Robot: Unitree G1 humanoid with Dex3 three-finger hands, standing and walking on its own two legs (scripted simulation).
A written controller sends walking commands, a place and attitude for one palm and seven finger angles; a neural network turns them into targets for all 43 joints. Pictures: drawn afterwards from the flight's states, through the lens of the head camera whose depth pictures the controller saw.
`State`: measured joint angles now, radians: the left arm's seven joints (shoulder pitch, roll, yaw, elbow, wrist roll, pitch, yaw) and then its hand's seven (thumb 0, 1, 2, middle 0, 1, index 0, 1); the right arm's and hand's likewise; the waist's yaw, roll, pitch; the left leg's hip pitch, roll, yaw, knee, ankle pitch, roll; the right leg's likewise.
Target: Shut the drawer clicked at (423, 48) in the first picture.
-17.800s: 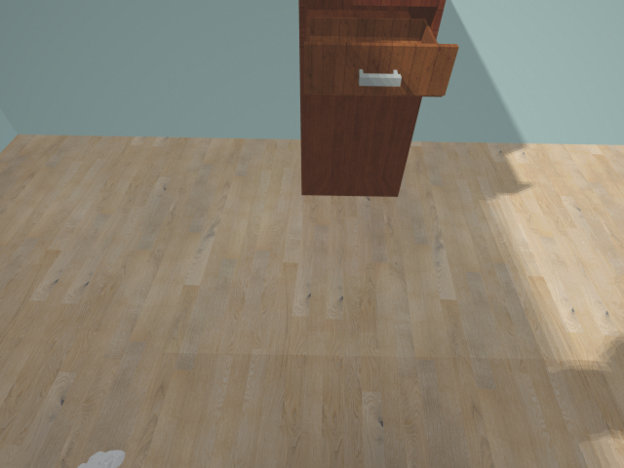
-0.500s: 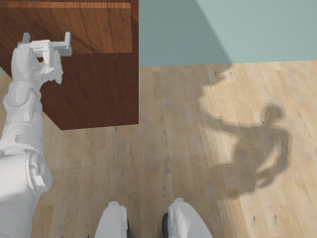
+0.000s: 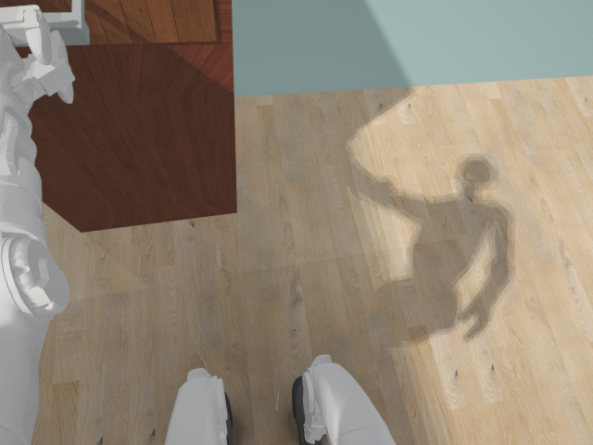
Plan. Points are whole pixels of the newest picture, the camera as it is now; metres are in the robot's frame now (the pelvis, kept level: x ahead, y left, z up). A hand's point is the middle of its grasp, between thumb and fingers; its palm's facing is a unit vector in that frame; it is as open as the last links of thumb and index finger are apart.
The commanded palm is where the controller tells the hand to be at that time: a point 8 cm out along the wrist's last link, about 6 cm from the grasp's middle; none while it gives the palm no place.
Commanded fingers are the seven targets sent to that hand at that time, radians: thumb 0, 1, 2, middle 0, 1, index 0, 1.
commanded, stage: push the drawer shut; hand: left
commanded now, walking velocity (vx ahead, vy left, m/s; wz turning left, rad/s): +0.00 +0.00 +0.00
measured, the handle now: (32, 16) +0.64 +0.25 +0.08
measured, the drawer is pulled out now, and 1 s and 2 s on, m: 0.00 0.00 0.00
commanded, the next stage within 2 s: pull the fist back off the drawer in 0.36 s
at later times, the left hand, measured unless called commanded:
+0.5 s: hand (54, 56) +0.57 +0.22 +0.08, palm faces +0.07 -1.00 -0.05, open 3.2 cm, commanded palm +0.60 +0.23 +0.08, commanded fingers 0.00 0.90 0.90 -1.40 -1.60 -1.40 -1.60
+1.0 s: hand (61, 61) +0.57 +0.21 +0.08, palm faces +0.06 -1.00 -0.03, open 3.1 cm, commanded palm +0.54 +0.23 +0.08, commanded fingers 0.00 0.90 0.90 -1.40 -1.60 -1.40 -1.60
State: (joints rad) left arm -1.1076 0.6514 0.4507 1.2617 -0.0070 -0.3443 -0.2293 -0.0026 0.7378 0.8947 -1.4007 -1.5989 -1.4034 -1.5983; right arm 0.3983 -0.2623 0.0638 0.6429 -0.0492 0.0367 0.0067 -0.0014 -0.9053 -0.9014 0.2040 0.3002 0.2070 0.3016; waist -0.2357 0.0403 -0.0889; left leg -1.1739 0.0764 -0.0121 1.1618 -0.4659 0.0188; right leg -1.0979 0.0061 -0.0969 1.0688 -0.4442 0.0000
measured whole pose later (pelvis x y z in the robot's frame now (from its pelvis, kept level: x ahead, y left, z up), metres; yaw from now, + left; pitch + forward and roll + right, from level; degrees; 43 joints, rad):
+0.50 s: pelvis -0.02 +0.00 -0.01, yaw +1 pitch +29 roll -6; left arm -1.27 0.73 0.37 1.34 0.02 -0.30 -0.20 0.03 0.63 0.94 -1.40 -1.60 -1.40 -1.60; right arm 0.39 -0.27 0.09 0.67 -0.06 0.00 0.00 0.00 -0.90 -0.90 0.20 0.30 0.21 0.30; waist -0.27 0.04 -0.08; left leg -1.28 0.07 -0.06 1.21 -0.44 0.01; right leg -1.18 0.00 -0.14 1.10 -0.43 -0.01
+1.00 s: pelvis -0.02 +0.00 -0.01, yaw -1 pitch +28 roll -6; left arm -1.18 0.70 0.44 1.25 0.01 -0.28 -0.21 0.00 0.74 0.90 -1.40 -1.60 -1.40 -1.60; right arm 0.42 -0.26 0.09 0.63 -0.05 0.01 0.02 0.00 -0.91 -0.90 0.20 0.30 0.21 0.30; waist -0.26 0.05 -0.08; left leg -1.24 0.08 -0.02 1.19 -0.45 0.02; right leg -1.16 0.01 -0.10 1.09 -0.42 0.00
